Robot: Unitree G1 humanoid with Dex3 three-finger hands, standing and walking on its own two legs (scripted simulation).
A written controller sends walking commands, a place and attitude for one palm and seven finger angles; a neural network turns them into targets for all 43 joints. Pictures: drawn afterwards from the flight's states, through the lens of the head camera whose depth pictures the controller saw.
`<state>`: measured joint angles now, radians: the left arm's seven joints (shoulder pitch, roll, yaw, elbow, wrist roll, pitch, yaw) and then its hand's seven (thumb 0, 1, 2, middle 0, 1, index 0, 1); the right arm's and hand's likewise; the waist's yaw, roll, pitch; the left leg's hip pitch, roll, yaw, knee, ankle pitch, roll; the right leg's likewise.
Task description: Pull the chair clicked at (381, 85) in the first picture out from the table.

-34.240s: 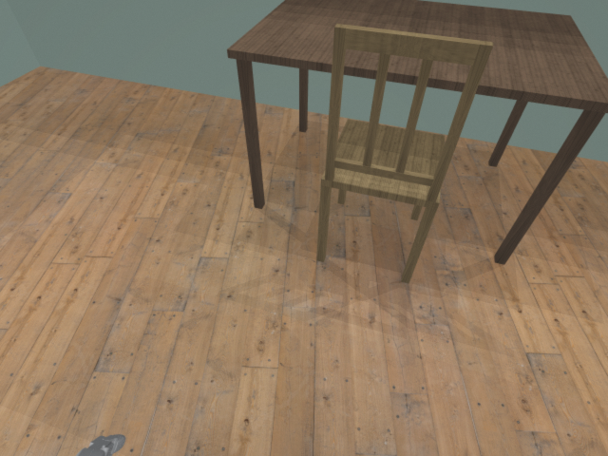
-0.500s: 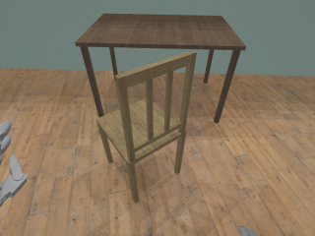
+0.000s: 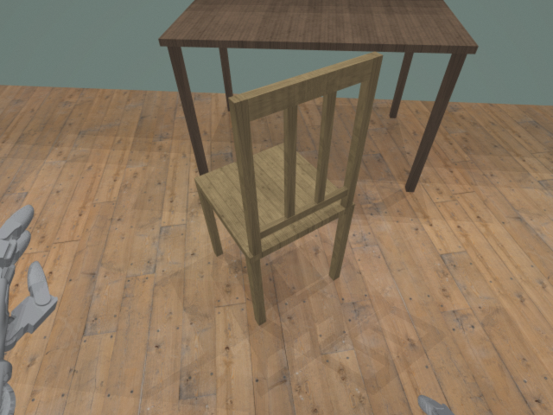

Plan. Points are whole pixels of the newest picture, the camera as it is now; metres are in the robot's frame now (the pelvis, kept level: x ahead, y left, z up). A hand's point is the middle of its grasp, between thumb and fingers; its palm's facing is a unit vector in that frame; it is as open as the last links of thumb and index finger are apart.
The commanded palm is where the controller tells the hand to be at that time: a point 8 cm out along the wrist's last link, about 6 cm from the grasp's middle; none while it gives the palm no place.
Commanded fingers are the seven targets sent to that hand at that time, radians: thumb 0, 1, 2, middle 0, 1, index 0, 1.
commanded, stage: let the arm hang, fingers relaxed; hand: left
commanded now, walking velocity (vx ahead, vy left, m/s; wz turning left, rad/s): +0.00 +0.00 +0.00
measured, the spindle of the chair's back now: (290, 168) +0.68 +0.01 -0.05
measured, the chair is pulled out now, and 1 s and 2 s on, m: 0.50 0.50 0.50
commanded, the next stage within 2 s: look to check the result in 1.06 s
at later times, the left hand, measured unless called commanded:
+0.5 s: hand out of the picture +0.06 +0.20 -0.15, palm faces +0.05 -0.97 -0.25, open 7.2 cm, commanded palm none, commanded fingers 0.00 0.90 0.90 -0.20 -0.30 -0.20 -0.30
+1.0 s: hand out of the picture +0.00 +0.17 -0.16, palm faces +0.06 -0.98 -0.18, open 7.3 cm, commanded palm none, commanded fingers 0.00 0.90 0.90 -0.20 -0.30 -0.20 -0.30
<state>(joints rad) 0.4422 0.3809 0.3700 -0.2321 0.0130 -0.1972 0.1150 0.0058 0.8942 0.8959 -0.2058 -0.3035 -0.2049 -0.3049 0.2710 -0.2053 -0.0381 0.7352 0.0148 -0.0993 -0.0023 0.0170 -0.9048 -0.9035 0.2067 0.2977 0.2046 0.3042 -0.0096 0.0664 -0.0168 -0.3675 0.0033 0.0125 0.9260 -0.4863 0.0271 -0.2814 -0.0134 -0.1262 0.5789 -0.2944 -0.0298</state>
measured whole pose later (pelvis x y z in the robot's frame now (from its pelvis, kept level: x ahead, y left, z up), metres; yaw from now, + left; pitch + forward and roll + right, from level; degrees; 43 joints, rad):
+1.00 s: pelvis +0.01 +0.01 +0.02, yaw +1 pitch -2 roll +0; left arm 0.31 0.11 -0.01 1.12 0.00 0.00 0.04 0.01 0.92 0.90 -0.20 -0.30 -0.20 -0.30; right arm 0.33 -0.13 -0.01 1.12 -0.01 0.00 -0.03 0.01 -0.91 -0.90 0.20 0.30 0.20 0.30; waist -0.01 0.02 0.04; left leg -0.16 0.00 0.04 0.42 -0.22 0.01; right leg -0.16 0.00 -0.01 0.43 -0.24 -0.01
